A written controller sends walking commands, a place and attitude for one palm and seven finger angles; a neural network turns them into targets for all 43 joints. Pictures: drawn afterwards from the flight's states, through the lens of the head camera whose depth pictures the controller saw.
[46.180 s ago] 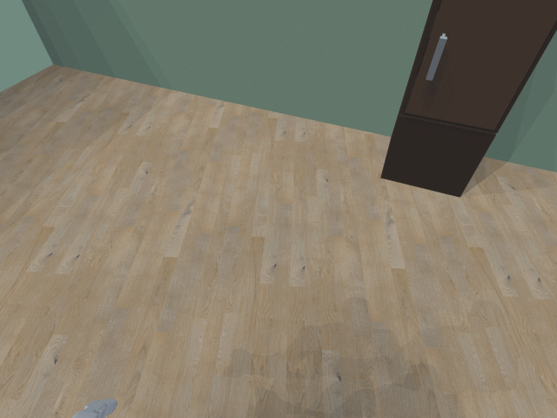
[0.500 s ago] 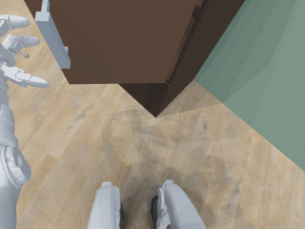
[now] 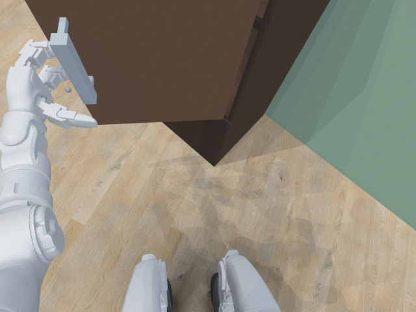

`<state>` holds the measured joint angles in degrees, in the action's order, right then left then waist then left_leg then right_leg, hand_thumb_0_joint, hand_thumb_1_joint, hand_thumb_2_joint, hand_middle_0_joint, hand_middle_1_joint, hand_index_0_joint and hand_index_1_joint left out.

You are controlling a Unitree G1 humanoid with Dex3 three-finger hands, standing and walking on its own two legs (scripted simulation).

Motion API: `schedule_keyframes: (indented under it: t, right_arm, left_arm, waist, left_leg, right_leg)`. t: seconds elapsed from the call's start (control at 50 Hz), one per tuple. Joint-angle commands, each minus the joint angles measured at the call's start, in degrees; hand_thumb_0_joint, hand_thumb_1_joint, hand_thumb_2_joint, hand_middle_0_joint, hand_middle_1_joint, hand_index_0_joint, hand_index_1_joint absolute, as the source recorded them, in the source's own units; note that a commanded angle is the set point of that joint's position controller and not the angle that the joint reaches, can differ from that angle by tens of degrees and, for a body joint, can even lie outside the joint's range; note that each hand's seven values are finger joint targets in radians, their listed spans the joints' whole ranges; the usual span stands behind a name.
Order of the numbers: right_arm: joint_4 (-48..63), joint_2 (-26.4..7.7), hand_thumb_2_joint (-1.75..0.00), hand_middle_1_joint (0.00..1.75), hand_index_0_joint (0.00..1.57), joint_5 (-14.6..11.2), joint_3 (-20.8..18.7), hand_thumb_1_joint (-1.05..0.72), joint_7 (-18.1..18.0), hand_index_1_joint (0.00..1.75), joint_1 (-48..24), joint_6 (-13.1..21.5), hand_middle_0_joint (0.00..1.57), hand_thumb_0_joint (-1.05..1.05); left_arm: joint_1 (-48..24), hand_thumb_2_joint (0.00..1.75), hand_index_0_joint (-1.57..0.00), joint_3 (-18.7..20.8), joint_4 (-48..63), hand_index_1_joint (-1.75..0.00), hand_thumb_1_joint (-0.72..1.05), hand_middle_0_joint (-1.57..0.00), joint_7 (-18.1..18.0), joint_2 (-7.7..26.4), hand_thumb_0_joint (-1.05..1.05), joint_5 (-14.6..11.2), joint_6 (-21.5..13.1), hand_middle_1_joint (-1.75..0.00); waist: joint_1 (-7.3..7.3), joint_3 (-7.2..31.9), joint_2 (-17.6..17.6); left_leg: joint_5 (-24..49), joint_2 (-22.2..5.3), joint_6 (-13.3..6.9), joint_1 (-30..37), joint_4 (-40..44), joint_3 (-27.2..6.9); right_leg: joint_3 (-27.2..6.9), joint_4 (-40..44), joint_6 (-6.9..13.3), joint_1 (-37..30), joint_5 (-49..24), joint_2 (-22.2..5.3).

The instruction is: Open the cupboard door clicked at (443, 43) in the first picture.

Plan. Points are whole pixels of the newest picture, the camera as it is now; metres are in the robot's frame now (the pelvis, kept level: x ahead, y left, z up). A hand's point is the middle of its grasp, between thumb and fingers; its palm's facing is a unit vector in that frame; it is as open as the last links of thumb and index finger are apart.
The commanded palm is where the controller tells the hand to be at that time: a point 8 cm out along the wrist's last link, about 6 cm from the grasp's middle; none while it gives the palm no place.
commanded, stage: slide the fingers in behind the handle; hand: left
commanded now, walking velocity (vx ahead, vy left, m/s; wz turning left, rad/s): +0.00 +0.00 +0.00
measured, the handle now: (78, 64) +0.57 +0.22 +0.04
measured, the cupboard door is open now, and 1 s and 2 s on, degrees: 48 48 48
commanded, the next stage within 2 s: close the thumb around the handle in 0.96 s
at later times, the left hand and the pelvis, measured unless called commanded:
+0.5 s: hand (87, 86) +0.51 +0.19 +0.04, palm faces +0.04 -1.00 -0.01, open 14.0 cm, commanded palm +0.49 +0.23 +0.04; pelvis +0.00 -0.01 +0.00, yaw +0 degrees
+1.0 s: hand (89, 86) +0.51 +0.19 +0.04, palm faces +0.05 -1.00 -0.02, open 14.1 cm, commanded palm +0.49 +0.22 +0.04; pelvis +0.01 -0.01 +0.00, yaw +1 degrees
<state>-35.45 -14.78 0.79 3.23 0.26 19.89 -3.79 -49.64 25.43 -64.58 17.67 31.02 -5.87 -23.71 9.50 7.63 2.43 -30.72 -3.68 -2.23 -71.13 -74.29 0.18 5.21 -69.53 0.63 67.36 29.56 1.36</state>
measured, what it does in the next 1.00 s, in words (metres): stands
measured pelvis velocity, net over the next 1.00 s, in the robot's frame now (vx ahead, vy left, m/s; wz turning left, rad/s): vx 0.01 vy -0.01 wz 0.01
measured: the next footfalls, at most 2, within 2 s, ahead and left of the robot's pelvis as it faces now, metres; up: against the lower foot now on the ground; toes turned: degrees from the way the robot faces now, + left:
none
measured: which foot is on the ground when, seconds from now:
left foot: down 0.00-1.00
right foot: down 0.00-1.00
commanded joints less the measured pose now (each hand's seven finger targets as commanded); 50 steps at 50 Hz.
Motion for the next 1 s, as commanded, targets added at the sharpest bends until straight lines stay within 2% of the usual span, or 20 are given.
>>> schedule_keyframes:
  t: [0.0, 0.04, 0.12, 0.16, 0.22, 0.32, 0.4, 0.44, 0.48, 0.5, 0.54, 0.62, 0.68, 0.74, 0.78, 0.82, 0.84, 0.9, 0.94, 0.98]
  right_arm:
    - [1.9, -11.4, -0.90, 0.30, 0.20, 0.3, -4.3, -0.90, -1.0, 0.30, 9.7, 1.4, 0.20, 0.00]
    - [1.5, -11.1, -0.90, 0.30, 0.20, 0.4, -4.4, -0.90, -0.8, 0.30, 9.6, 1.5, 0.20, 0.00]
    - [1.6, -11.6, -0.90, 0.30, 0.20, 0.4, -4.5, -0.90, -0.9, 0.30, 10.0, 1.1, 0.20, 0.00]
    - [1.9, -11.4, -0.90, 0.30, 0.20, 0.2, -4.4, -0.90, -0.8, 0.30, 9.8, 1.0, 0.20, 0.00]
    - [2.1, -11.4, -0.90, 0.30, 0.20, 0.3, -4.7, -0.90, -0.7, 0.30, 10.0, 1.0, 0.20, 0.00]
    - [2.0, -10.7, -0.90, 0.30, 0.20, 0.3, -4.7, -0.90, -0.4, 0.30, 9.8, 0.9, 0.20, 0.00]
    - [1.9, -10.7, -0.90, 0.30, 0.20, 0.4, -4.6, -0.90, -0.6, 0.30, 10.0, 0.8, 0.20, 0.00]
    - [1.6, -10.6, -0.90, 0.30, 0.20, 0.4, -4.7, -0.90, -0.4, 0.30, 9.8, 1.0, 0.20, 0.00]
    - [1.9, -10.7, -0.90, 0.30, 0.20, 0.5, -4.7, -0.90, -0.5, 0.30, 9.8, 1.0, 0.20, 0.00]
    - [2.2, -10.5, -0.90, 0.30, 0.20, 0.5, -4.8, -0.90, -0.3, 0.30, 9.9, 1.1, 0.20, 0.00]
    - [1.8, -10.4, -0.90, 0.30, 0.20, 0.6, -4.7, -0.90, -0.1, 0.30, 9.8, 1.0, 0.20, 0.00]
    - [1.8, -10.5, -0.90, 0.30, 0.20, 0.5, -4.8, -0.90, -0.1, 0.30, 9.9, 0.8, 0.20, 0.00]
    - [2.0, -10.4, -0.90, 0.30, 0.20, 0.5, -4.8, -0.90, -0.1, 0.30, 9.7, 0.7, 0.20, 0.00]
    - [1.5, -10.4, -0.90, 0.30, 0.20, 0.6, -4.9, -0.90, -0.1, 0.30, 9.8, 0.8, 0.20, 0.00]
    - [1.5, -10.9, -0.90, 0.30, 0.20, 0.6, -5.1, -0.90, -0.2, 0.30, 10.0, 0.7, 0.20, 0.00]
    - [1.3, -10.7, -0.90, 0.30, 0.20, 0.7, -5.0, -0.90, -0.2, 0.30, 10.0, 0.8, 0.20, 0.00]
    - [1.3, -10.6, -0.90, 0.30, 0.20, 0.7, -5.0, -0.90, -0.1, 0.30, 10.1, 0.6, 0.20, 0.00]
    - [1.3, -10.6, -0.90, 0.30, 0.20, 0.8, -5.0, -0.90, 0.0, 0.30, 10.1, 0.6, 0.20, 0.00]
    - [1.2, -10.7, -0.90, 0.30, 0.20, 0.8, -5.1, -0.90, 0.0, 0.30, 9.9, 0.4, 0.20, 0.00]
    - [1.4, -10.6, -0.90, 0.30, 0.20, 0.8, -5.1, -0.90, 0.0, 0.30, 9.7, 0.4, 0.20, 0.00]
  left_arm:
    - [-25.1, 0.30, -0.30, 1.6, 13.8, -1.20, -0.50, -0.30, -1.7, 15.4, 0.00, -0.8, -6.8, -1.20]
    - [-25.4, 0.30, -0.30, -0.8, 12.4, -1.20, -0.50, -0.30, -1.9, 12.2, 0.00, -0.2, -7.2, -1.20]
    - [-24.3, 0.30, -0.30, 0.7, 10.2, -1.20, -0.50, -0.30, -2.1, 13.9, 0.00, -0.1, -6.1, -1.20]
    - [-24.8, 0.30, -0.30, -0.7, 10.0, -1.20, -0.50, -0.30, -2.1, 12.3, 0.00, -0.2, -5.4, -1.20]
    - [-24.3, 0.30, -0.30, 0.9, 12.9, -1.20, -0.50, -0.30, -2.5, 13.6, 0.00, -0.4, -5.9, -1.20]
    - [-23.7, 0.30, -0.30, -0.9, 13.1, -1.20, -0.50, -0.30, -3.7, 10.8, 0.00, -0.2, -6.4, -1.20]
    - [-23.9, 0.30, -0.30, -0.6, 11.4, -1.20, -0.50, -0.30, -4.4, 11.1, 0.00, 0.1, -6.0, -1.20]
    - [-25.3, 0.30, -0.30, -1.7, 11.6, -1.20, -0.50, -0.30, -4.6, 9.7, 0.00, 0.1, -6.0, -1.20]
    - [-24.1, 0.30, -0.30, -0.5, 12.5, -1.20, -0.50, -0.30, -4.7, 11.3, 0.00, 0.1, -6.5, -1.20]
    - [-23.8, 0.30, -0.30, -1.2, 12.6, -1.20, -0.50, -0.30, -4.6, 10.0, 0.00, -0.1, -6.9, -1.20]
    - [-23.7, 0.30, -0.30, -2.2, 12.0, -1.20, -0.50, -0.30, -4.7, 8.7, 0.00, 0.1, -6.9, -1.20]
    - [-23.3, 0.30, -0.30, -0.9, 11.2, -1.20, -0.50, -0.30, -5.1, 10.4, 0.00, 0.5, -6.9, -1.20]
    - [-23.3, 0.30, -0.30, -1.7, 11.1, -1.20, -0.50, -0.30, -4.9, 9.5, 0.00, 0.5, -6.9, -1.20]
    - [-26.4, 0.30, -0.30, -4.2, 12.0, -1.20, -0.50, -0.30, -5.1, 6.5, 0.00, 0.2, -7.1, -1.20]
    - [-24.9, 0.30, -0.30, -1.6, 12.1, -1.20, -0.50, -0.30, -5.4, 9.3, 0.00, 0.1, -7.2, -1.20]
    - [-25.3, 0.30, -0.30, -2.5, 12.5, -1.20, -0.50, -0.30, -5.3, 8.3, 0.00, 0.0, -7.4, -1.20]
    - [-24.0, 0.30, -0.30, -2.5, 12.0, -1.20, -0.50, -0.30, -5.3, 8.0, 0.00, 0.3, -7.4, -1.20]
    - [-24.9, 0.30, -0.30, -3.3, 11.6, -1.20, -0.50, -0.30, -5.5, 6.9, 0.00, 0.2, -7.5, -1.20]
    - [-24.9, 0.30, -0.30, -2.7, 12.6, -1.20, -0.50, -0.30, -5.8, 8.1, 0.00, 0.6, -7.9, -1.20]
    - [-24.4, 0.30, -0.30, -3.4, 11.9, -1.20, -0.50, -0.30, -5.9, 6.9, 0.00, 0.5, -7.9, -1.20]
  waist:
    - [0.93, 29.6, 8.5]
    - [1.47, 29.6, 9.2]
    - [1.39, 30.4, 8.0]
    - [1.55, 29.8, 8.2]
    - [0.55, 33.8, 8.6]
    - [0.89, 32.5, 8.1]
    - [1.60, 29.9, 5.9]
    - [1.95, 30.1, 6.5]
    - [1.08, 31.9, 6.8]
    - [1.04, 32.2, 7.8]
    - [1.34, 31.6, 7.6]
    - [1.09, 31.1, 6.3]
    - [1.11, 30.9, 6.7]
    - [2.31, 30.7, 7.8]
    - [1.45, 31.7, 7.1]
    - [1.58, 33.2, 7.7]
    - [1.19, 32.6, 7.9]
    - [1.94, 30.6, 7.2]
    - [1.29, 32.1, 8.1]
    - [1.74, 30.8, 6.8]
  left_leg:
    - [21.7, 1.2, 0.7, 27.2, 7.6, -5.5]
    - [21.8, 1.2, 0.9, 28.3, 7.5, -5.8]
    - [21.9, 1.3, 0.6, 26.7, 7.3, -5.4]
    - [21.4, 1.5, 0.6, 26.1, 7.3, -5.2]
    - [24.4, 1.5, 0.6, 27.8, 6.9, -5.1]
    - [24.8, 1.6, 0.6, 27.1, 6.9, -4.7]
    - [22.0, 1.8, 0.2, 23.8, 6.8, -4.0]
    - [21.5, 1.8, 0.2, 23.8, 6.6, -3.9]
    - [22.2, 1.9, 0.3, 24.2, 6.8, -3.8]
    - [23.2, 2.0, 0.3, 25.0, 6.6, -3.8]
    - [23.9, 1.8, 0.5, 25.6, 6.8, -4.1]
    - [22.9, 1.9, 0.3, 24.4, 6.6, -3.8]
    - [22.1, 2.0, 0.4, 24.1, 6.9, -3.8]
    - [22.7, 1.8, 0.5, 26.8, 7.1, -4.6]
    - [23.5, 1.8, 0.6, 26.8, 7.0, -4.5]
    - [24.8, 1.8, 0.6, 27.5, 6.8, -4.5]
    - [25.4, 1.7, 0.8, 28.2, 7.1, -4.8]
    - [24.4, 1.8, 0.6, 28.0, 7.2, -4.8]
    - [25.0, 1.7, 0.9, 29.0, 7.4, -5.1]
    - [23.9, 1.7, 0.8, 28.0, 7.5, -4.9]
  right_leg:
    - [-2.6, 7.0, 1.0, -8.3, -14.4, 1.7]
    - [-2.3, 6.9, 1.0, -6.7, -14.0, 1.7]
    - [-2.5, 6.8, 0.9, -8.3, -15.0, 1.6]
    - [-2.7, 7.1, 0.8, -8.5, -15.0, 1.6]
    - [-2.8, 6.5, 0.8, -10.3, -17.6, 1.6]
    - [-2.9, 6.6, 0.6, -11.2, -18.9, 1.6]
    - [-3.4, 7.2, 0.5, -12.2, -18.2, 1.6]
    - [-3.6, 7.4, 0.4, -11.8, -18.0, 1.5]
    - [-3.7, 7.2, 0.6, -13.3, -18.8, 1.5]
    - [-3.7, 6.9, 0.7, -12.7, -19.4, 1.6]
    - [-3.2, 6.8, 0.7, -12.0, -19.6, 1.6]
    - [-3.5, 6.9, 0.6, -12.6, -19.1, 1.6]
    - [-3.6, 7.2, 0.6, -12.9, -18.7, 1.6]
    - [-3.0, 7.2, 0.7, -9.8, -17.6, 1.6]
    - [-3.2, 7.2, 0.7, -11.0, -18.3, 1.6]
    - [-3.1, 6.8, 0.7, -11.1, -19.4, 1.5]
    - [-2.8, 6.8, 0.8, -10.8, -19.3, 1.6]
    - [-2.8, 7.2, 0.8, -9.6, -18.3, 1.6]
    - [-2.6, 6.9, 0.9, -9.9, -18.4, 1.6]
    - [-2.7, 7.3, 0.8, -9.9, -17.9, 1.6]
